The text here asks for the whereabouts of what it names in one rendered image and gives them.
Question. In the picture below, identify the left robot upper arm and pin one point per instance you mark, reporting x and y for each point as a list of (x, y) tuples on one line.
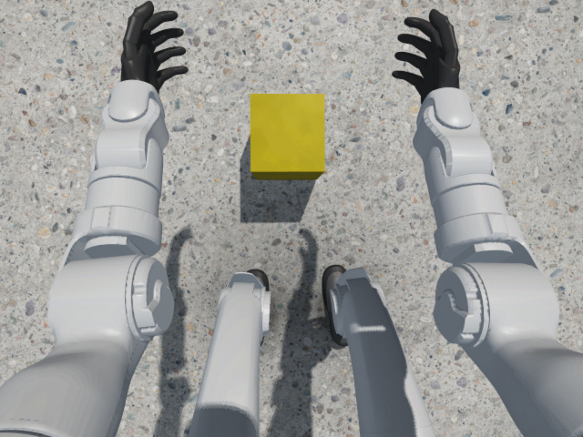
[(103, 313)]

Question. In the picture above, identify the robot left hand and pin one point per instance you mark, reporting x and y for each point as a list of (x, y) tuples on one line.
[(138, 60)]

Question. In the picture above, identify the robot right thigh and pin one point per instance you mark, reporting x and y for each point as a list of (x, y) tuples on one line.
[(389, 402)]

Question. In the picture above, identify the right robot upper arm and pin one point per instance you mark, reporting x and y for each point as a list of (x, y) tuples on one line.
[(505, 317)]

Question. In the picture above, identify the robot left forearm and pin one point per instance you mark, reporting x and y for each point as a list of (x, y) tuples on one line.
[(121, 215)]

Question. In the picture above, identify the robot left thigh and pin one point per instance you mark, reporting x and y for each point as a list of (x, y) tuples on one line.
[(228, 400)]

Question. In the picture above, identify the carton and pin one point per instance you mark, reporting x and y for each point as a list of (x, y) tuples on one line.
[(287, 136)]

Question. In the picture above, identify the robot right hand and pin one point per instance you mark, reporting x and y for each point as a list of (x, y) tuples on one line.
[(441, 67)]

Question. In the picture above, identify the robot right forearm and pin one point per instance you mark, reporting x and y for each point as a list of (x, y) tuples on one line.
[(470, 213)]

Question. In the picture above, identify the robot thigh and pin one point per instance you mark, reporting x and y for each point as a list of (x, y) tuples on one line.
[(228, 400), (389, 402)]

